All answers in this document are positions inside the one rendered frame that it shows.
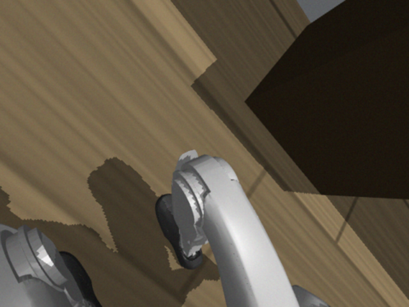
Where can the right robot hand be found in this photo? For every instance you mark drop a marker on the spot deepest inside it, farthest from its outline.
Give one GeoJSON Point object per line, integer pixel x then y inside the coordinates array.
{"type": "Point", "coordinates": [307, 299]}

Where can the right robot foot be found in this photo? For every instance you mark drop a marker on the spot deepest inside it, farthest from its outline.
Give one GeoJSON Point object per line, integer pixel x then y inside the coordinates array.
{"type": "Point", "coordinates": [164, 213]}

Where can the left robot foot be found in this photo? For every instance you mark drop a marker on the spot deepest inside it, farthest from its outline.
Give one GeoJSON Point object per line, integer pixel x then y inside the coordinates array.
{"type": "Point", "coordinates": [81, 277]}

